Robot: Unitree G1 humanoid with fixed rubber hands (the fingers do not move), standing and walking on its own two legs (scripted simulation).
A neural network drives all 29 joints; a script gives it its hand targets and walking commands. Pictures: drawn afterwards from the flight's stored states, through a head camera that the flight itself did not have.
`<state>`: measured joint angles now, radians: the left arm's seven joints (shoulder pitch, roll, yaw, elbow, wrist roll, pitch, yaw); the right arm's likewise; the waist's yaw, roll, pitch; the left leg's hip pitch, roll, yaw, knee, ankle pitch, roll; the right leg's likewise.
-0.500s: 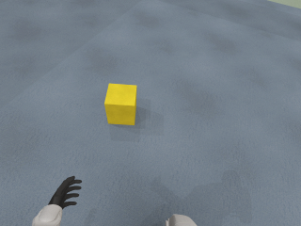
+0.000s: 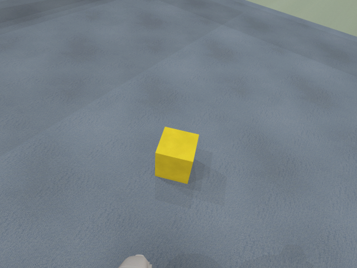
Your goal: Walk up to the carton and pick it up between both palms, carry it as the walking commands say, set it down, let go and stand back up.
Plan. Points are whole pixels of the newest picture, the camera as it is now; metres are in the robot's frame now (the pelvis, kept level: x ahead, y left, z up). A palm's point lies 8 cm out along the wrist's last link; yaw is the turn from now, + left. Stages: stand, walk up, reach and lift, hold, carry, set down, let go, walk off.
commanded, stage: walk up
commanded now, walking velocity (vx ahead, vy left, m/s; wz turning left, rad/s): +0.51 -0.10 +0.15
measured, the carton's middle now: (176, 155) +0.81 -0.02 -0.62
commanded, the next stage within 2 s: none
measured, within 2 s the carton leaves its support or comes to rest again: neither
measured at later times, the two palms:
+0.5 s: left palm (82, 220) +0.22 +0.23 -0.07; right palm (285, 226) +0.24 -0.28 -0.08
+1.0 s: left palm (99, 168) +0.37 +0.23 -0.08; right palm (273, 188) +0.35 -0.28 -0.09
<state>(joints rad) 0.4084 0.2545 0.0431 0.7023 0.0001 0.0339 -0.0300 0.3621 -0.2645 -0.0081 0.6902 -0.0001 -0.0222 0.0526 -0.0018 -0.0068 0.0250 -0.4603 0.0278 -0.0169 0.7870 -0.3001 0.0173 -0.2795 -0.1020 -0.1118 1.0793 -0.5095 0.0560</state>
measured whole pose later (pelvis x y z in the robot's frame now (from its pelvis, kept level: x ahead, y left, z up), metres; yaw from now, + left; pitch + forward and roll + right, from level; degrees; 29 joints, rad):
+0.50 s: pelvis +0.16 -0.03 +0.03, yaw +2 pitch +2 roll +1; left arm 0.35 0.25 0.02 0.70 0.00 -0.02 -0.02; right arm 0.36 -0.26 -0.01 0.70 0.00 0.00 0.03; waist 0.02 0.00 -0.03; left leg -0.48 0.02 -0.02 0.88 -0.40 0.00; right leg -0.25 -0.10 -0.12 0.54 -0.31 0.01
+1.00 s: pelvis +0.28 -0.03 +0.02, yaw +3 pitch +1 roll +1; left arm 0.27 0.24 0.02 0.72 0.00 0.00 -0.02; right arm 0.36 -0.25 -0.01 0.72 0.00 0.01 0.02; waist -0.02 -0.01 -0.02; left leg -0.40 0.02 -0.01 0.85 -0.45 -0.01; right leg -0.23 -0.07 -0.12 0.55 -0.34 0.00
